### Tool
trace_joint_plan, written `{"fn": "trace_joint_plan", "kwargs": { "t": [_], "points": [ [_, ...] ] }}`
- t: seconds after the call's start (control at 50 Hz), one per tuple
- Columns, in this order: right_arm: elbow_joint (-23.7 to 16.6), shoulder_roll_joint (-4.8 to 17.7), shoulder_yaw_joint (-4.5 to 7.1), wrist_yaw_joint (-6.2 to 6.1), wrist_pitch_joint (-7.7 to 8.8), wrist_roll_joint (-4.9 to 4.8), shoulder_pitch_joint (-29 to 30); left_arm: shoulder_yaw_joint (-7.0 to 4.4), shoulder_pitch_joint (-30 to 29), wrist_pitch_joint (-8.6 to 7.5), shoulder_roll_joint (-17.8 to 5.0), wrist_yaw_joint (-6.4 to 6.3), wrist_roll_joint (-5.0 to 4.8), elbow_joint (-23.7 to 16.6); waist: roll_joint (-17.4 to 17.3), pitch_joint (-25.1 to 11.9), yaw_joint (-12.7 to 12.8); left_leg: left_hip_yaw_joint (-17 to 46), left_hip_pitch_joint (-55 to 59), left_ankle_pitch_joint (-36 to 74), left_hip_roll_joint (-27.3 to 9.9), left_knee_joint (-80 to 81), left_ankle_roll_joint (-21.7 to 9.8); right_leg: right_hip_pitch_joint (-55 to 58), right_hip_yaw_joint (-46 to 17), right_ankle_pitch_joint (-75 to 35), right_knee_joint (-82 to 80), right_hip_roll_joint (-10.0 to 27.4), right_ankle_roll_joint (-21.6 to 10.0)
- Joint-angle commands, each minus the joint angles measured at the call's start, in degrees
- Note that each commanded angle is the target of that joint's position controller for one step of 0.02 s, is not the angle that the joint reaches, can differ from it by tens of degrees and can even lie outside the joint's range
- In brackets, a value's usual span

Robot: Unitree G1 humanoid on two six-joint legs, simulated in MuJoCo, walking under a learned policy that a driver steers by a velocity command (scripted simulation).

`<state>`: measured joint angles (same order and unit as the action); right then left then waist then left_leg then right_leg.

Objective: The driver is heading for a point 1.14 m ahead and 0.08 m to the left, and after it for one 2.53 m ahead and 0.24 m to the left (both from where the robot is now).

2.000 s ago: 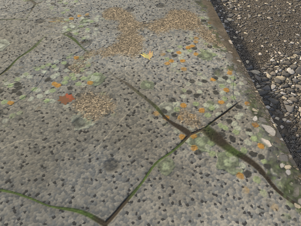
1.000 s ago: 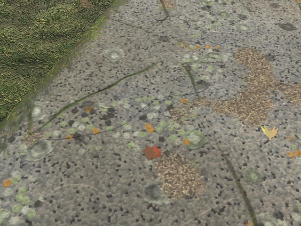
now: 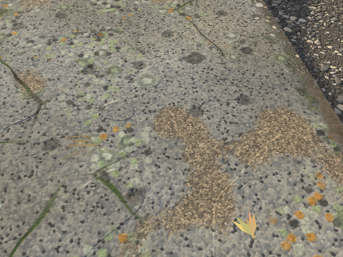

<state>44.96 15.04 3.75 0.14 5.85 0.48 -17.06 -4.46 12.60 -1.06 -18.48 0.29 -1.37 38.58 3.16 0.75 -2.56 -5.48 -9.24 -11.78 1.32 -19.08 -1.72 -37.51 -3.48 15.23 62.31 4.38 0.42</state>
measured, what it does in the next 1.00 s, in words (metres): walks ahead: right foot, then left foot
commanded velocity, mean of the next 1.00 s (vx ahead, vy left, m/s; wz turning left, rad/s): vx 0.50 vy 0.00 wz -0.13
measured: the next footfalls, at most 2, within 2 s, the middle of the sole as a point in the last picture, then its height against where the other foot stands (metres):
right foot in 0.26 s outside the picture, level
left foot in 0.76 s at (152, 224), level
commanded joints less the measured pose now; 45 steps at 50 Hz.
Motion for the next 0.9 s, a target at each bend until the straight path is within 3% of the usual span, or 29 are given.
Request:
{"fn": "trace_joint_plan", "kwargs": {
  "t": [0.02, 0.1, 0.18, 0.22, 0.24, 0.26, 0.28, 0.3, 0.32, 0.34, 0.36, 0.38, 0.4, 0.46, 0.52, 0.58, 0.66, 0.72, 0.74, 0.76, 0.78, 0.8, 0.82, 0.84, 0.86, 0.88, 0.9],
  "points": [
    [-2.8, 8.8, 2.1, -0.1, 0.89, -0.08, 2.6, 0.31, -1.7, -0.7, -0.4, 0.5, 0.29, -4.7, -6.7, -0.1, 1.1, 9.2, 3.6, 15.1, -15.8, 9.9, -9.6, -4.5, -1.9, -7.2, -7.0, 2.2, 0.4],
    [-0.7, 10.3, 2.18, 0.01, 0.14, -1.09, 0.1, 1.27, -9.2, -1.93, 0.9, 1.74, 0.38, -6.1, -6.0, 1.8, -1.4, 3.5, 4.0, 16.0, -14.3, 10.2, -8.2, 0.6, 2.3, -15.6, -21.5, 0.1, -0.8],
    [2.1, 12.2, 2.59, 0.1, -1.17, -2.33, -3.5, 1.08, -13.8, -2.36, -0.3, 2.64, 0.15, -8.5, -7.4, 3.1, -1.5, 3.7, 11.2, 22.2, -17.5, 7.3, -7.5, 1.6, 4.3, -9.7, -28.3, -1.6, -3.5],
    [2.8, 13.5, 2.76, -0.24, -1.85, -2.68, -2.9, -0.17, -8.8, -2.39, -2.7, 2.57, 0.62, -7.7, -9.2, -0.7, 2.8, 1.7, 12.8, 39.7, -17.1, -0.6, -5.9, 11.4, 6.9, -6.9, -31.5, -4.7, -5.8],
    [3.0, 13.1, 2.38, -0.5, -2.13, -2.65, -2.7, -1.57, -0.5, -2.28, -5.0, 2.21, 0.76, -5.2, -8.6, -5.5, 7.3, -0.9, 10.0, 45.3, -15.0, -10.1, -4.4, 23.8, 8.2, -10.3, -34.2, -6.7, -7.5],
    [2.2, 11.1, 1.4, -0.79, -1.86, -1.58, -2.8, -3.09, 8.7, -1.86, -8.7, 1.35, 0.92, -2.9, -6.5, -11.7, 11.2, -2.1, -1.1, 34.5, -12.9, -23.9, -2.1, 40.9, 1.6, -13.3, -31.5, -1.8, -9.8],
    [-0.4, 4.2, -1.09, -0.19, -0.77, -0.16, -8.1, -4.13, 12.6, -1.73, -15.2, 0.8, 1.5, -2.2, 8.2, -19.9, 8.0, -1.4, -25.1, -4.4, -3.6, -47.3, 1.9, 61.5, -27.4, -5.6, -34.2, 14.6, -19.3],
    [0.8, 7.4, -0.48, 0.29, 0.66, -1.11, -5.9, -2.9, 13.9, -1.82, -11.2, 0.85, 0.97, -2.5, 6.8, -26.0, 10.0, 9.3, -30.8, -21.8, -1.5, -56.2, 1.8, 62.6, -40.3, -3.9, -41.7, 18.4, -21.6],
    [-1.2, 10.4, 0.59, 0.65, 1.18, -3.08, -0.9, -1.87, 10.7, -2.15, -8.8, 1.09, 1.09, -2.0, 4.8, -16.6, 9.7, 9.9, -36.1, -18.8, -4.5, -58.3, 1.2, 56.3, -30.6, -5.8, -42.5, 16.1, -18.8],
    [-1.9, 9.7, 0.23, 0.48, 1.39, -2.99, 2.1, -1.34, 7.4, -2.38, -7.0, 1.08, 0.86, -1.9, 2.4, -10.6, 8.0, 8.6, -35.8, -13.9, -7.0, -55.2, 0.8, 47.8, -22.3, -9.9, -43.0, 13.1, -16.8],
    [-1.8, 9.1, 0.33, 0.18, 1.2, -1.81, 3.1, -0.81, 4.1, -2.59, -5.2, 1.27, 1.07, -1.8, 0.5, -6.5, 5.9, 8.1, -33.8, -10.4, -8.6, -51.2, 1.1, 40.0, -17.3, -13.8, -44.7, 10.9, -15.7],
    [-1.3, 9.1, 0.6, 0.11, 0.46, -1.3, 2.0, -0.29, 1.9, -2.93, -3.4, 1.42, 1.54, -2.1, 1.4, -5.1, 3.6, 8.7, -29.7, -7.9, -10.0, -48.8, 1.2, 34.3, -13.9, -16.5, -46.7, 9.1, -15.0],
    [-0.8, 8.1, 0.46, 0.22, -0.32, -1.34, 0.4, -0.3, 0.8, -3.22, -3.1, 1.49, 1.68, -2.1, 2.3, -4.7, 2.2, 8.8, -26.7, -6.3, -10.3, -47.5, 1.6, 30.8, -12.6, -16.5, -48.8, 8.6, -15.3],
    [-1.1, 5.8, -0.02, -0.03, -1.8, -0.8, 1.5, -0.8, 0.8, -4.39, -4.4, 1.2, 1.32, -0.5, 0.9, -2.3, 0.9, 8.4, -26.8, -1.7, -10.5, -41.7, 3.2, 26.3, -8.3, -18.4, -53.0, 8.3, -16.3],
    [-2.6, 4.8, -0.58, 0.18, -1.65, -0.44, 7.4, -1.02, 2.6, -4.33, -5.2, 0.42, 1.2, 1.2, 0.0, 0.0, 2.6, 8.1, -28.5, 8.6, -10.1, -30.3, 3.7, 26.7, -3.9, -17.7, -54.4, 6.7, -14.8],
    [-3.8, 4.0, -1.17, 1.03, -1.0, -0.94, 13.3, -1.35, 5.0, -3.95, -6.6, -0.03, 0.86, 2.7, 0.0, 1.5, 4.9, 6.5, -25.6, 16.3, -7.8, -19.6, 3.4, 27.1, -1.1, -14.8, -54.6, 5.8, -13.0],
    [-5.8, 5.3, -1.03, 2.16, -0.6, -1.38, 18.0, -1.77, 8.5, -3.26, -7.8, -0.17, 0.1, 5.4, 0.4, 2.9, 6.2, 7.0, -26.0, 14.7, -6.5, -13.2, 1.5, 33.4, -2.3, -13.0, -51.9, 9.0, -11.9],
    [-5.8, 6.9, -0.42, 2.61, -0.27, -1.18, 15.6, -2.1, 8.1, -2.4, -8.5, -0.58, 0.01, 6.5, 1.4, 1.5, 4.1, 5.8, -21.8, 8.6, -4.9, -10.6, -0.9, 37.9, -2.8, -20.6, -47.0, 10.5, -10.1],
    [-4.5, 8.1, 0.34, 2.45, -0.19, -1.0, 11.2, -1.99, 7.1, -2.05, -8.5, -0.71, 0.03, 6.5, 1.3, -1.1, 1.3, 3.9, -15.2, 7.7, -3.1, -9.2, -2.2, 38.0, -1.2, -29.4, -41.2, 8.8, -8.9],
    [-2.0, 10.8, 1.74, 1.96, -0.2, -0.81, 2.6, -1.28, 7.6, -1.78, -6.7, -0.9, 0.49, 6.4, 0.0, -6.9, -2.2, 3.6, -2.8, 8.6, -2.8, -9.9, -3.9, 34.8, 1.4, -33.2, -30.3, 5.5, -7.1],
    [-0.8, 15.8, 2.99, 1.52, -0.39, -0.23, -6.1, 0.24, 10.6, -2.01, -3.0, -1.07, 2.08, 5.1, -8.7, -16.2, -3.8, 17.4, 15.4, 10.6, -14.5, -12.1, -8.7, 21.9, 4.7, -17.6, -10.6, 0.9, -4.4],
    [0.4, 17.8, 3.35, 1.95, -0.69, -0.5, -8.6, 1.61, 16.3, -3.17, 1.9, -0.64, 1.3, 4.8, -23.1, -21.7, -1.1, 44.4, 29.5, -6.0, -23.1, -2.0, -16.3, 1.9, 1.8, 16.9, 5.7, -8.6, -1.4],
    [-0.2, 12.5, 1.89, 2.01, -0.6, -1.39, -7.8, 0.27, 11.4, -4.08, -4.5, -0.3, 0.06, 5.1, -15.6, -18.2, -3.7, 45.9, 27.7, -15.6, -22.1, 2.1, -14.3, -4.7, -4.0, 17.8, 11.6, -5.5, -2.1],
    [-0.9, 10.7, 1.23, 1.81, -0.54, -1.25, -3.6, -0.3, 5.7, -4.53, -6.5, -0.12, -0.94, 3.3, -11.9, -10.6, -3.2, 38.2, 20.6, -14.2, -20.8, 2.8, -12.1, -7.9, -2.5, 12.3, 11.5, -2.6, -2.9],
    [-1.5, 9.7, 0.85, 1.76, -0.58, -0.63, 0.0, -0.1, 2.8, -4.6, -5.8, -0.41, -0.4, 2.7, -7.4, -6.5, -1.8, 32.4, 13.1, -8.2, -18.8, 3.6, -11.3, -6.3, -1.1, 7.4, 9.3, -0.1, -3.0],
    [-1.8, 8.4, 0.51, 1.77, -0.5, -0.08, 2.5, -0.26, 2.1, -4.41, -5.2, -0.55, 0.4, 2.6, -7.2, -3.9, -0.1, 28.3, 7.0, -2.6, -17.1, 5.0, -11.3, -3.9, -1.1, 4.0, 5.8, 1.7, -2.8],
    [-2.0, 7.1, 0.12, 1.74, -0.27, 0.43, 3.8, -0.35, 3.4, -3.93, -4.5, -0.53, 0.55, 2.9, -8.6, -3.6, 1.7, 25.3, 3.4, 1.1, -15.7, 6.4, -11.0, -0.3, -1.5, 1.9, 4.1, 3.0, -2.6]
  ]
}}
